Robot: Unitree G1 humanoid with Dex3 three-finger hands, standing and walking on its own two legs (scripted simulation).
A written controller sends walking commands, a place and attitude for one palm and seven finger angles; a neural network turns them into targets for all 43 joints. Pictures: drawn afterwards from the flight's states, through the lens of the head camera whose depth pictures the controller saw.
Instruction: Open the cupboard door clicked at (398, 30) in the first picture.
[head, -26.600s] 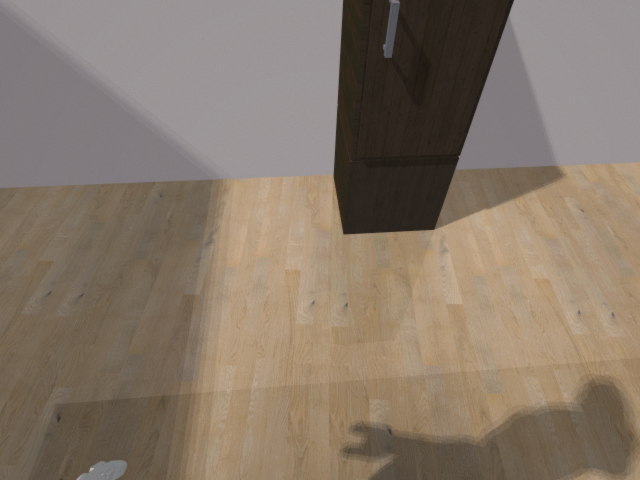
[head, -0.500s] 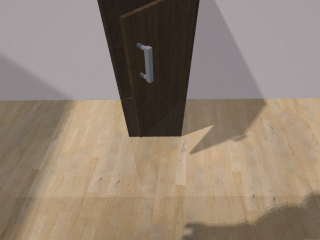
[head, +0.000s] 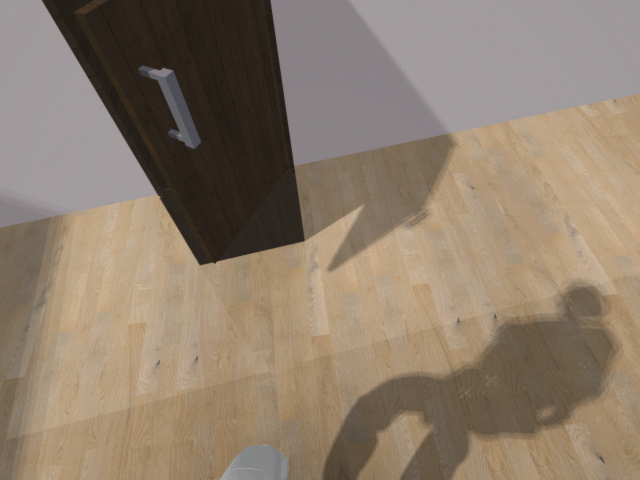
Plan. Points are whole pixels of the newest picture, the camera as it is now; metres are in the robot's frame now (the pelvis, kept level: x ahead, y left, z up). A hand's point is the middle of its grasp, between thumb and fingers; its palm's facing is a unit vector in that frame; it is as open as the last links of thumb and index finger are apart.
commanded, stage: walk to a spot facing it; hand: left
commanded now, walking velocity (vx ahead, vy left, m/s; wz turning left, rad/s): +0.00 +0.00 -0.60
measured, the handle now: (171, 108) +0.62 +0.28 +0.09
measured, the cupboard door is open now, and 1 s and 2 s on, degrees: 49 49 49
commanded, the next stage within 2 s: none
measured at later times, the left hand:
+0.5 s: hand (181, 468) +0.14 +0.22 -0.16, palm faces -0.24 -0.94 -0.25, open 7.4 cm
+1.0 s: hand (274, 395) +0.24 +0.10 -0.16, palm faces -0.59 -0.80 -0.16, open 7.4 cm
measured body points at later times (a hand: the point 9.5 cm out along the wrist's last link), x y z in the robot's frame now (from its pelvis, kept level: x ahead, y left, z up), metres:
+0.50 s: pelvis -0.01 +0.02 +0.00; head +0.05 +0.02 +0.44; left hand +0.15 +0.27 -0.14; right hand +0.00 -0.24 -0.14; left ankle +0.01 +0.18 -0.74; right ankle -0.03 -0.10 -0.70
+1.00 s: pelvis +0.05 +0.00 +0.00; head +0.09 -0.01 +0.45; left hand +0.27 +0.14 -0.15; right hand -0.11 -0.20 -0.13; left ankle +0.08 +0.12 -0.74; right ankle -0.03 -0.12 -0.65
